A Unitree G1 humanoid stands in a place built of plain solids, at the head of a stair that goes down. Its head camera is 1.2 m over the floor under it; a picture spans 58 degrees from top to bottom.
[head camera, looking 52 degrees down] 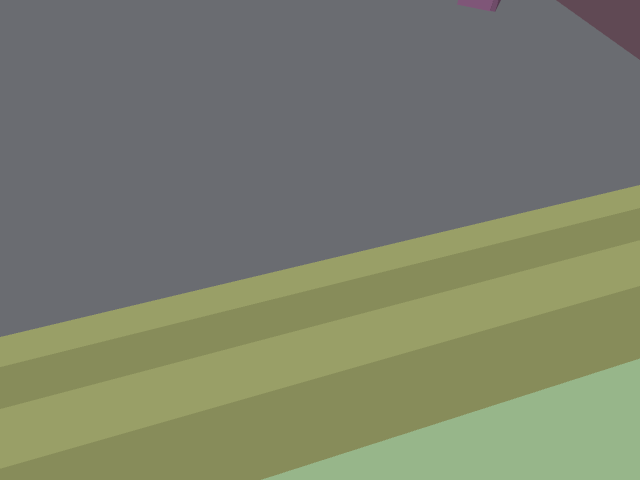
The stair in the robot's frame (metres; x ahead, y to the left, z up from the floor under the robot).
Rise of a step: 0.18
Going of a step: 0.27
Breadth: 5.55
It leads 16 degrees to the left of straight ahead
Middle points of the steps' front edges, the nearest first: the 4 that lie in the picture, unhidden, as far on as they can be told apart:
0.76 -0.86 -0.18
1.02 -0.79 -0.35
1.28 -0.71 -0.53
1.54 -0.64 -0.71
